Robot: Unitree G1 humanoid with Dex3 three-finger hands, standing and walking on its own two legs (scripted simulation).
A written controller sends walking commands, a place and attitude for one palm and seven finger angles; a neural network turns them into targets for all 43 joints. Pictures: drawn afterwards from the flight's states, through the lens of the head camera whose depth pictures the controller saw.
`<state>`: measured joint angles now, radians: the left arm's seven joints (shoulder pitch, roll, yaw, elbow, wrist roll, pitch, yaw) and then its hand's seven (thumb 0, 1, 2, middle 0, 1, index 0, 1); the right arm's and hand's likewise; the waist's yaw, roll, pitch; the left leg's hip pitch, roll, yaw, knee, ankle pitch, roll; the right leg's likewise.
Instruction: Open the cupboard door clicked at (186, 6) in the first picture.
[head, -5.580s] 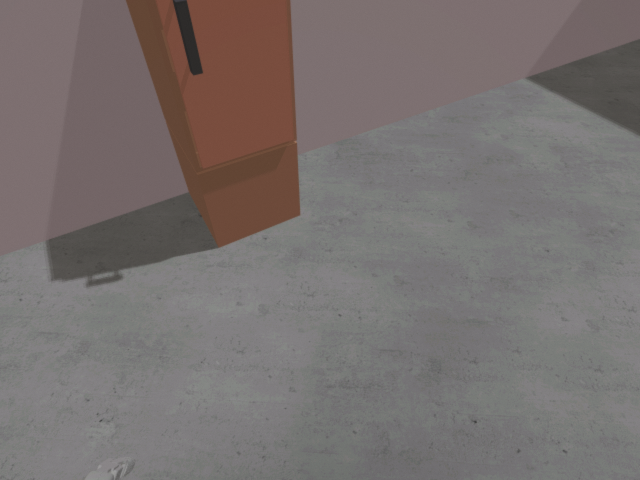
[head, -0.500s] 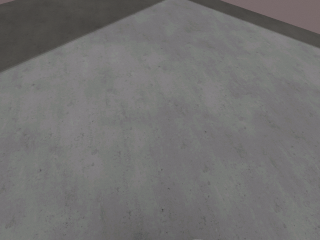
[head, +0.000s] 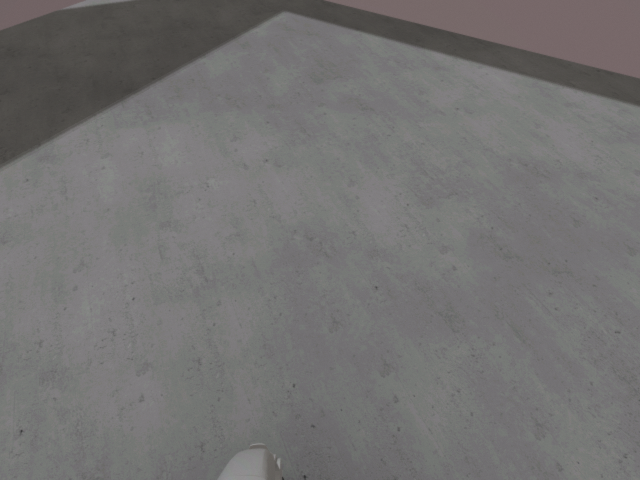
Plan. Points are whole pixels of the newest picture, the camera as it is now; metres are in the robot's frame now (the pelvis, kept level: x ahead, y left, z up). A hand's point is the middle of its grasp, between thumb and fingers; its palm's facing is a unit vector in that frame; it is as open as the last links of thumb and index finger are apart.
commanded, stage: turn to face it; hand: left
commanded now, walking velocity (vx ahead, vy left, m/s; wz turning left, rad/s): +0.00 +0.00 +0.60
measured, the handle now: out of the picture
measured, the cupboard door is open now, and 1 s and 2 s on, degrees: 0 0 0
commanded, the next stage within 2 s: none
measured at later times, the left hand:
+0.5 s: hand (147, 476) +0.14 +0.26 -0.16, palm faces +0.22 -0.95 -0.21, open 7.4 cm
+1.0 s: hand out of the picture +0.07 +0.18 -0.13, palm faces +0.49 -0.81 -0.31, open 7.4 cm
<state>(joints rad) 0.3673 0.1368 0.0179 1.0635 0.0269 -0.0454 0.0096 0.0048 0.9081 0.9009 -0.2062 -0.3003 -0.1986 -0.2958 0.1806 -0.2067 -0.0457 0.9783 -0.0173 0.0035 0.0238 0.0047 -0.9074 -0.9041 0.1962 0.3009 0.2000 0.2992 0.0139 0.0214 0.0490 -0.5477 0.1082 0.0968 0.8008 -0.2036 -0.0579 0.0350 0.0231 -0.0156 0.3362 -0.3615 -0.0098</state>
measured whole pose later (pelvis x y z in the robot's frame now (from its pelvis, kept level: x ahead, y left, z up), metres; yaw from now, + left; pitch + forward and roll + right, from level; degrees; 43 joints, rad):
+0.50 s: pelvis +0.08 +0.05 +0.00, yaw +11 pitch +1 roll -2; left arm 0.14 0.21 0.08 0.94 0.03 0.05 0.02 0.00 0.91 0.90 -0.20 -0.30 -0.19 -0.30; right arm 0.26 -0.17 -0.06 0.98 -0.02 0.02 0.00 0.00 -0.91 -0.90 0.20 0.30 0.21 0.30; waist -0.03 -0.01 0.02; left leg -0.33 -0.09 -0.02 0.42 -0.12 0.11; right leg -0.49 -0.07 0.03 1.00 -0.34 0.08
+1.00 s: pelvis +0.10 -0.03 +0.01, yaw +31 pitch +0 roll +3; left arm 0.22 0.18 0.03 0.90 0.02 0.01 0.03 0.01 0.91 0.90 -0.21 -0.30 -0.20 -0.30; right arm 0.23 -0.29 -0.11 0.94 -0.02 0.08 0.02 0.00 -0.91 -0.90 0.20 0.30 0.20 0.30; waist -0.03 0.04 0.06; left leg -0.55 0.00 -0.03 1.15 -0.35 -0.09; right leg -0.15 -0.07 -0.12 0.46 -0.31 -0.03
